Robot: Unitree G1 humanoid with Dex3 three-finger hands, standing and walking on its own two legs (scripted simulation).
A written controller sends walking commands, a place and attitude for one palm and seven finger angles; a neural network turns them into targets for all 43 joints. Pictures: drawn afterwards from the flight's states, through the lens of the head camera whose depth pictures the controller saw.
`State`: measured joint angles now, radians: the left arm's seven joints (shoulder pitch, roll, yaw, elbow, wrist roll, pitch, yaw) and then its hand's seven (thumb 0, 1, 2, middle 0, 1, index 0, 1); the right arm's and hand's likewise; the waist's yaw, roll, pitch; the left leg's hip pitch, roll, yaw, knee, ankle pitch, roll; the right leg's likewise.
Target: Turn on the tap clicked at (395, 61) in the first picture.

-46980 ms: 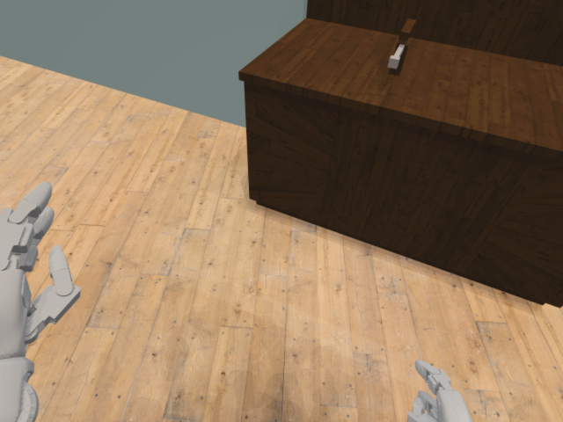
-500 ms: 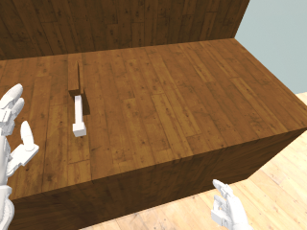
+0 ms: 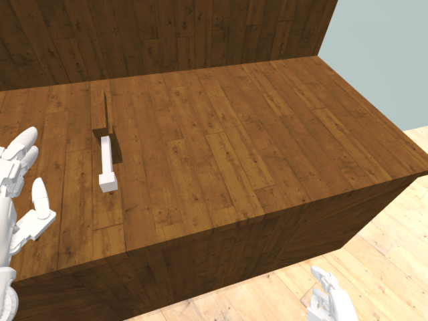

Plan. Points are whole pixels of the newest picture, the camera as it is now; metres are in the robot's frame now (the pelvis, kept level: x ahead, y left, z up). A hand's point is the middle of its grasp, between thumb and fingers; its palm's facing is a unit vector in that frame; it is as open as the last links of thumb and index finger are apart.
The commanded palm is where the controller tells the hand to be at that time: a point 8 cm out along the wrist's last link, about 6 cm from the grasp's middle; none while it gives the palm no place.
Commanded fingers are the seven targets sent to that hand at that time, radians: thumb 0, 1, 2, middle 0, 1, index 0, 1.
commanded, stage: look again from close up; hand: left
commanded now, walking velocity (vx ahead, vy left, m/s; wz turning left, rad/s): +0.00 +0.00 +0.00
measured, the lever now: (108, 182) +0.35 +0.24 +0.04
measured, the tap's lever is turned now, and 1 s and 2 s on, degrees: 0 0 0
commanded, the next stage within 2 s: come to a stop and stand still in 0.10 s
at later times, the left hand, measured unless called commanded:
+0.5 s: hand (38, 208) +0.22 +0.25 +0.18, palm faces +0.40 -0.79 -0.46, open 7.5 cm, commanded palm +0.14 +0.26 +0.17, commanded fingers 0.00 0.90 0.90 -0.20 -0.30 -0.20 -0.30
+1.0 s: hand (51, 195) +0.25 +0.25 +0.16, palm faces +0.38 -0.86 -0.33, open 7.4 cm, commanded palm +0.18 +0.28 +0.17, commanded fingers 0.00 0.90 0.90 -0.20 -0.30 -0.20 -0.30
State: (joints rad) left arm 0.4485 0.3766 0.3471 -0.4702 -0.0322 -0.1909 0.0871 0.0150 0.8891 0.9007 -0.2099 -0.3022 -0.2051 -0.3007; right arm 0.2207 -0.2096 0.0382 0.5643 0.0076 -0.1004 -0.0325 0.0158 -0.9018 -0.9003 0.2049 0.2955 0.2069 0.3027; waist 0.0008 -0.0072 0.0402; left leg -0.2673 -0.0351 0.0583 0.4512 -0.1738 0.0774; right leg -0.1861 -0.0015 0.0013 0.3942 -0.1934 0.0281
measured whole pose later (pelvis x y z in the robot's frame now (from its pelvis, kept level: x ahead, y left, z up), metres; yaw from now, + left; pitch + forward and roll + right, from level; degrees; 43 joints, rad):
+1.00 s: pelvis +0.02 +0.00 +0.00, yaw +0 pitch +0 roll -2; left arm 0.38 0.37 0.36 -0.47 -0.04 -0.26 0.09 0.01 0.89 0.90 -0.21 -0.30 -0.20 -0.30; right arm 0.19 -0.17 0.03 0.59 0.01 -0.17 -0.01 0.02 -0.90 -0.90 0.21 0.30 0.21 0.30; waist 0.03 -0.05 0.05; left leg -0.27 -0.03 0.06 0.48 -0.22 0.08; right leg -0.17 0.00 0.00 0.40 -0.23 0.03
